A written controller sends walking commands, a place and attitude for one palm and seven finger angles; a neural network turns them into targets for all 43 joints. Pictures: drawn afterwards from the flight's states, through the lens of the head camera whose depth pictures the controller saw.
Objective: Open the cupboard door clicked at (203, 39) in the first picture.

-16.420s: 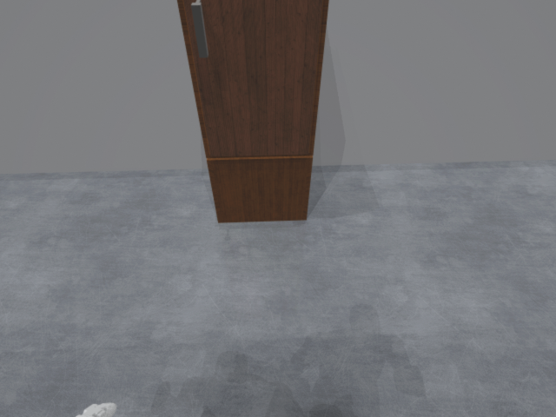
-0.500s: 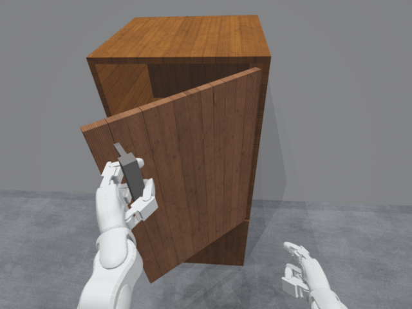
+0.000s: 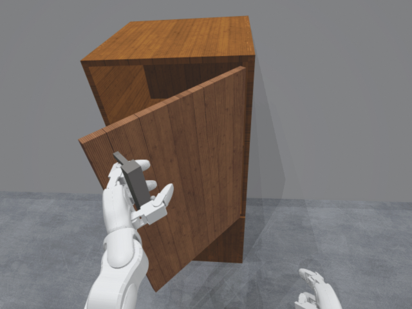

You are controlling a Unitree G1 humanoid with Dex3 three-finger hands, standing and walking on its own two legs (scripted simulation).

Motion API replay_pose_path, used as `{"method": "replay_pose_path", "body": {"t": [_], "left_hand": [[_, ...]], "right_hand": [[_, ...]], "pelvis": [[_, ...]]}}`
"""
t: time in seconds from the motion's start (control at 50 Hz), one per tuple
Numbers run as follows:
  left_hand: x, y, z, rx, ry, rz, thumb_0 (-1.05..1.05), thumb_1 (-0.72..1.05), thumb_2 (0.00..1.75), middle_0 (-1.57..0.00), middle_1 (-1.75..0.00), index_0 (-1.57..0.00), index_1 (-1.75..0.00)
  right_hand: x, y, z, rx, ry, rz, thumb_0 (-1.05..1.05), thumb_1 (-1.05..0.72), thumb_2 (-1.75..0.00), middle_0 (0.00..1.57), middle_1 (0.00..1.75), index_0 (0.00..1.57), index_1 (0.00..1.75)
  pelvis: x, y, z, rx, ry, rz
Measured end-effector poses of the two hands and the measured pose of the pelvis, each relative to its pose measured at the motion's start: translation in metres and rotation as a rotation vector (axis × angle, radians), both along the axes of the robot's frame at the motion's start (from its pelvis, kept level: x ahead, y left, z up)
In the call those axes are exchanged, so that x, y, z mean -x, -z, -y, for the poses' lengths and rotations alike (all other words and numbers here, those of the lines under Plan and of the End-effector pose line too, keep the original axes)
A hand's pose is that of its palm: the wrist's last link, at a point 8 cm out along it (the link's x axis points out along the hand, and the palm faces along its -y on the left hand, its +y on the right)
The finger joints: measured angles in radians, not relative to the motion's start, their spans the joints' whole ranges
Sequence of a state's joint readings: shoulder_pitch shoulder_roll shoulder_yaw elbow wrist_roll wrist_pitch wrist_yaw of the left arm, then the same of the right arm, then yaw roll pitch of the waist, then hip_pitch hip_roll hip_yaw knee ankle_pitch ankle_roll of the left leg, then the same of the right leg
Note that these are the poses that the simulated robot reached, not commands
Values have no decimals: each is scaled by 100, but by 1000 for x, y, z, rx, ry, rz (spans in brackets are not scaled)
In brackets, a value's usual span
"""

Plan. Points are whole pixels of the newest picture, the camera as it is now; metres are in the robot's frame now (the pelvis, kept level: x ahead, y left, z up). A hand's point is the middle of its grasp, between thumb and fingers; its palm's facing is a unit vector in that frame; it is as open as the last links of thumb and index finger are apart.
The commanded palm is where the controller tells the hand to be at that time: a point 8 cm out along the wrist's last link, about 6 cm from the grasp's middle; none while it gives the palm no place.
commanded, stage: open thumb and fingers to let go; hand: left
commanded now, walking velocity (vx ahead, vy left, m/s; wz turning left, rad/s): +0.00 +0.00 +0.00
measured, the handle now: (134, 187) +0.29 +0.16 +0.14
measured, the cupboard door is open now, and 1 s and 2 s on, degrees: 47 48 48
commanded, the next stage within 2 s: slide the hand sideways off the handle in 0.50 s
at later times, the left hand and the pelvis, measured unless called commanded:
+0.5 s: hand (147, 196) +0.27 +0.13 +0.14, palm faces +0.30 -0.95 +0.06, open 14.7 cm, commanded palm +0.22 +0.18 +0.13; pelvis +0.01 +0.04 +0.00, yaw -1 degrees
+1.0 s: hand (134, 226) +0.21 +0.14 +0.14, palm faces -0.04 -1.00 +0.05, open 16.3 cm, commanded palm +0.18 +0.19 +0.13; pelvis -0.01 +0.07 +0.00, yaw -2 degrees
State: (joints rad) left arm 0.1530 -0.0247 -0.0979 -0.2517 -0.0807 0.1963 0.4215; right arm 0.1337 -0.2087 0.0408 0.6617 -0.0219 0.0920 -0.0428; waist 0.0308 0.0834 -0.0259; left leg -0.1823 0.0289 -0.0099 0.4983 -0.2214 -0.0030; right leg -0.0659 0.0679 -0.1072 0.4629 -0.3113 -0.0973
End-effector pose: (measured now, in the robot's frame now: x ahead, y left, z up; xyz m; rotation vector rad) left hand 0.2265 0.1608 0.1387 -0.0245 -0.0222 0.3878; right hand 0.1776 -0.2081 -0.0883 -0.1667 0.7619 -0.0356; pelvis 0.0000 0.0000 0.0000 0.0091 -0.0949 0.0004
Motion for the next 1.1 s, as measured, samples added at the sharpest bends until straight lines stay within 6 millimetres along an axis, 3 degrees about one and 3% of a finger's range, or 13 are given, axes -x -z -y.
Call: {"method": "replay_pose_path", "body": {"t": [0.18,0.32,0.42,0.62,0.74,0.82,0.92,1.1], "left_hand": [[0,1,-2,18,27,10,1,-22,42,-33,-123,-34,-123],[-4,1,-7,24,44,13,0,-42,33,-30,-106,-31,-106],[-8,0,-11,30,61,12,0,-47,31,-27,-86,-29,-86],[-6,0,-15,29,106,12,-1,-49,30,-36,-61,-39,-57],[1,2,-23,-88,413,32,-1,-49,30,-27,-47,-28,-43],[6,3,-25,-32,532,22,-1,-50,30,-22,-39,-20,-37],[17,9,-29,42,480,9,-1,-50,30,-18,-33,-17,-33],[45,4,-35,-33,426,45,-1,-50,30,-15,-31,-15,-31]], "right_hand": [[-12,-9,-7,8,-6,39,1,-90,-90,20,30,20,30],[-21,-15,-23,10,-21,52,1,-90,-90,20,30,20,30],[-24,-18,-38,5,-30,51,1,-90,-90,20,30,20,30],[-22,-18,-63,-11,-50,30,1,-90,-90,20,30,20,30],[-10,-21,-68,-11,-19,39,1,-90,-90,20,30,20,30],[-1,-23,-69,-11,6,72,1,-90,-90,20,30,20,30],[7,-26,-70,-12,5,92,1,-90,-90,20,30,20,30],[12,-29,-71,-15,-37,121,1,-90,-90,20,30,20,30]], "pelvis": [[-3,0,-9,2,1,-2],[-5,0,-20,6,3,-6],[-6,0,-29,10,7,-8],[-4,2,-49,19,15,-8],[0,2,-57,16,21,-3],[3,2,-64,19,25,1],[8,2,-67,17,31,-3],[19,5,-63,24,21,2]]}}
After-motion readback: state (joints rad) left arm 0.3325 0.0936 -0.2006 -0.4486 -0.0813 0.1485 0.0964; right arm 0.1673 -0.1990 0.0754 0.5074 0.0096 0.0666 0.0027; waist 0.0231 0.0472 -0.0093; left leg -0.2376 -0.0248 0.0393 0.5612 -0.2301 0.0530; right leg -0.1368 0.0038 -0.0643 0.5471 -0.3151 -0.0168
